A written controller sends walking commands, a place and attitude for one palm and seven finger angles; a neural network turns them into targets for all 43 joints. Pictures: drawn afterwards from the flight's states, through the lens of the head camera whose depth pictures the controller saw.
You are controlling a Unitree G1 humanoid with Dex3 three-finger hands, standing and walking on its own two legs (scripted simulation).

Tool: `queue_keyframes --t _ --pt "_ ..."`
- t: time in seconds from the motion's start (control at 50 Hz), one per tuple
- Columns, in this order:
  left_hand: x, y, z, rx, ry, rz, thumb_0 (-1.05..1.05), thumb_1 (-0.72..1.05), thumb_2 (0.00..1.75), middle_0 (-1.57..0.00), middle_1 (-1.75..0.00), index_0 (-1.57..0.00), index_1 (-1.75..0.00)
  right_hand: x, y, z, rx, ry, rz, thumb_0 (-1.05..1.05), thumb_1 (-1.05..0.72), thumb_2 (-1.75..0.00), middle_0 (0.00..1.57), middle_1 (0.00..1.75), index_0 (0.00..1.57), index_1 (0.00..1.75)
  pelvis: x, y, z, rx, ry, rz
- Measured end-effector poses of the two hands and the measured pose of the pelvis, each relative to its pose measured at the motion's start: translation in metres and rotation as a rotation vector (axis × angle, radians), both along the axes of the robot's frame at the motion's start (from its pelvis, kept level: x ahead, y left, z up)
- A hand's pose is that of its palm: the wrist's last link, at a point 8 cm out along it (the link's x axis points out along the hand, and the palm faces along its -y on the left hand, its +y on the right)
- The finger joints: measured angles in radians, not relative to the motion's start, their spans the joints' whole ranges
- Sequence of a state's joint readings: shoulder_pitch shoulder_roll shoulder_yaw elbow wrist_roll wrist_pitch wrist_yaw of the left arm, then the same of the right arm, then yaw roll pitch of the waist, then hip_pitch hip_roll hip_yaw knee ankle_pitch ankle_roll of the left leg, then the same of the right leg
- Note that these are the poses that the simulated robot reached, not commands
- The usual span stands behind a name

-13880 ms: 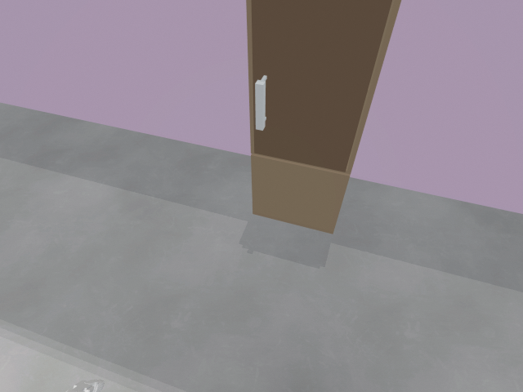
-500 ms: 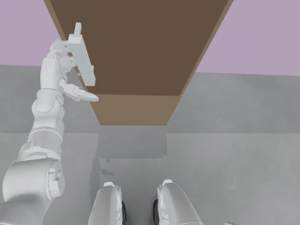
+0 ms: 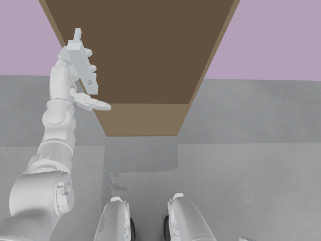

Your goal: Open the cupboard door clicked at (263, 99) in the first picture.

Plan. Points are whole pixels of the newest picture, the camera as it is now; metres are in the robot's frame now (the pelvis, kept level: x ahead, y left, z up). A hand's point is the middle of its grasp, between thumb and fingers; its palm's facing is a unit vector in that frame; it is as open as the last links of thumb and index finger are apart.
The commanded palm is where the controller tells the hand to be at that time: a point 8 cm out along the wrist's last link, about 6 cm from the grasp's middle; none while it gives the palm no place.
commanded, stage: slide the fingers in behind the handle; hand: left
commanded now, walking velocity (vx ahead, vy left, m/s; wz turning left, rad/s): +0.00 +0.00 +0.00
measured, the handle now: (86, 64) +0.55 +0.15 +0.04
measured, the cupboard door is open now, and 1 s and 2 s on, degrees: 0 0 39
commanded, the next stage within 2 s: close the thumb around the handle in 0.16 s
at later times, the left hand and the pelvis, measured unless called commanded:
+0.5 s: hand (89, 83) +0.49 +0.14 +0.03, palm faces -0.04 -1.00 -0.03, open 12.3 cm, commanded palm +0.47 +0.18 +0.04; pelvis +0.00 +0.00 +0.00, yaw +0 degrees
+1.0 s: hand (92, 82) +0.49 +0.13 +0.04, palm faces -0.03 -1.00 -0.03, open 6.2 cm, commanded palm +0.47 +0.18 +0.04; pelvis +0.00 +0.00 +0.00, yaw +0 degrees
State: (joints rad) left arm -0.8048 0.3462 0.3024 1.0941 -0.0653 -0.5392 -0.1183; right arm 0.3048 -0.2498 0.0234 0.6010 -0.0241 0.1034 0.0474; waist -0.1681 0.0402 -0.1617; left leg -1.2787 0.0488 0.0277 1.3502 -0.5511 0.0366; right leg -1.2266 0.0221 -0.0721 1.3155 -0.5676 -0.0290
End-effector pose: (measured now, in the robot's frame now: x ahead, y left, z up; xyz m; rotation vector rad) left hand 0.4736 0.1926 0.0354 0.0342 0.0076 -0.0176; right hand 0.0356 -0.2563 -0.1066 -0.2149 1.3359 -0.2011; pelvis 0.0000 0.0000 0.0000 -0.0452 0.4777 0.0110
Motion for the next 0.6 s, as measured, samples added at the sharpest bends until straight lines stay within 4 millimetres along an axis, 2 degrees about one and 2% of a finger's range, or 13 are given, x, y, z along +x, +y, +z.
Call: queue_keyframes --t 0.14,0.36,0.46,0.6 --pt "-0.0027 0.0066 0.0005 -0.003 -0.001 -0.013 -0.01 -0.5 0.3 -0.3 -1.2 -0.3 -1.2 -0.0029 -0.0047 -0.0005 -0.01 0.015 0.004 0.01 -0.91 -0.9 0.2 0.3 0.2 0.3 -0.0012 -0.0021 -0.0005 -0.003 0.0 0.006" --pt "-0.0033 0.0042 0.0002 -0.014 -0.001 -0.022 -0.01 -0.47 0.31 -0.3 -1.21 -0.31 -1.21 0.0031 -0.0072 0.003 -0.027 -0.011 0.012 0.01 -0.91 -0.9 0.2 0.3 0.2 0.3 -0.0012 -0.001 -0.0003 -0.007 -0.001 0.007" --pt "-0.0028 0.0025 0.0007 -0.009 -0.001 -0.026 -0.01 -0.32 0.37 -0.31 -1.22 -0.32 -1.22 0.0045 -0.0045 0.0022 -0.021 -0.014 0.013 0.01 -0.91 -0.9 0.2 0.3 0.2 0.3 -0.0011 0.0005 -0.0004 -0.007 -0.001 0.007" --pt "-0.0002 -0.0008 0.0012 -0.009 -0.003 -0.024 -0.01 0.0 0.51 -0.34 -1.26 -0.34 -1.26 0.0024 -0.0001 0.0002 -0.011 -0.008 0.01 0.01 -0.91 -0.9 0.2 0.3 0.2 0.3 -0.0008 0.0023 -0.0008 -0.007 0.002 0.005"
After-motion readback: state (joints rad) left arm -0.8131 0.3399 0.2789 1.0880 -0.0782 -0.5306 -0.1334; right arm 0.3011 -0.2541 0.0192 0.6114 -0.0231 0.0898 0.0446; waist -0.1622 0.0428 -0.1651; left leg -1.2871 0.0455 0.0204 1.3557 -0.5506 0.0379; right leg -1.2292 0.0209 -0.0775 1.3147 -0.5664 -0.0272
